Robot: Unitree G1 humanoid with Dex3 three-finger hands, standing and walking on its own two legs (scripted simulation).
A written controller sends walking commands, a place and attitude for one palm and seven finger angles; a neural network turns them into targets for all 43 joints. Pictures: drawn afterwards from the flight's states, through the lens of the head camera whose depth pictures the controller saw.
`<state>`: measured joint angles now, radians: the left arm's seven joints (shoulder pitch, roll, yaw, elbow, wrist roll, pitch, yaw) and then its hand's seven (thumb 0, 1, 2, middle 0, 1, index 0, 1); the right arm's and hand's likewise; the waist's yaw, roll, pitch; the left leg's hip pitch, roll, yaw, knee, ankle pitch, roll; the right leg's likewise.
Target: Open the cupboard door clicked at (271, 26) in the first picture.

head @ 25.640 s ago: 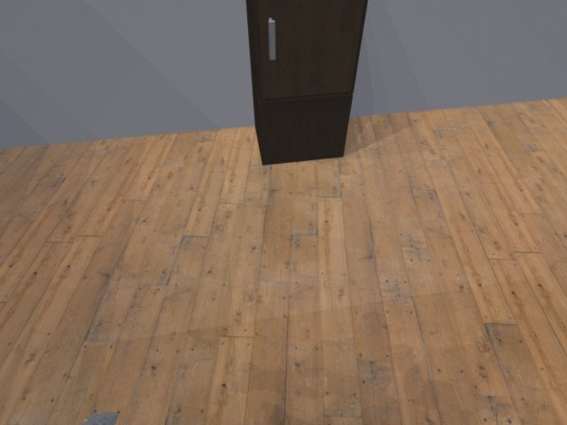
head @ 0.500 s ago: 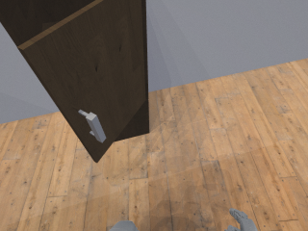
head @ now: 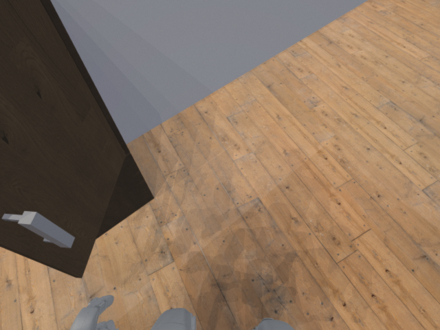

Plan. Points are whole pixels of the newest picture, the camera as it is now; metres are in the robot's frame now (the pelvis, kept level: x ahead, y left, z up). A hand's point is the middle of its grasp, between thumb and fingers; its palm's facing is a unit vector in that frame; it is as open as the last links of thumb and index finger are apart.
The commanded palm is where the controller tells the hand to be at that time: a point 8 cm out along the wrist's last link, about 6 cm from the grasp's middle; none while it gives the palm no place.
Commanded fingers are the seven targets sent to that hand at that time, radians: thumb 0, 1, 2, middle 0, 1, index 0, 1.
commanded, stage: walk to a spot facing it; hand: left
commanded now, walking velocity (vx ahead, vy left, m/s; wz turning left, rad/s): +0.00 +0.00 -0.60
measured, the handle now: (40, 230) +0.29 +0.39 -0.06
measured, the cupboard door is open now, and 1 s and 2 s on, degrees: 44 44 44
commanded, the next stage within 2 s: none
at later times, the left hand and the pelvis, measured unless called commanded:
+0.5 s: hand (136, 309) +0.16 +0.19 -0.15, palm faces -0.27 -0.95 -0.18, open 7.4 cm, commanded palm none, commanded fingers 0.00 0.90 0.90 -0.20 -0.30 -0.20 -0.30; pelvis +0.02 +0.02 +0.02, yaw -18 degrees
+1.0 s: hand (167, 288) +0.21 +0.14 -0.17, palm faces -0.46 -0.87 -0.17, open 7.4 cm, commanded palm none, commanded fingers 0.00 0.90 0.90 -0.20 -0.30 -0.20 -0.30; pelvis +0.12 -0.03 +0.01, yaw -33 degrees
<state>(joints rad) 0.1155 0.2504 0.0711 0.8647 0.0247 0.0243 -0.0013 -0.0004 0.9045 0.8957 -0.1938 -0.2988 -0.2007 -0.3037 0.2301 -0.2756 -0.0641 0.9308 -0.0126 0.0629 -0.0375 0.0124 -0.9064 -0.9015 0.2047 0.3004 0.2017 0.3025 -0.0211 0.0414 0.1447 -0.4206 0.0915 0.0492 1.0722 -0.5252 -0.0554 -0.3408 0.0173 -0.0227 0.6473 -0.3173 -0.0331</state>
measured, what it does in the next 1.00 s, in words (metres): walks ahead, turning right: left foot, then right foot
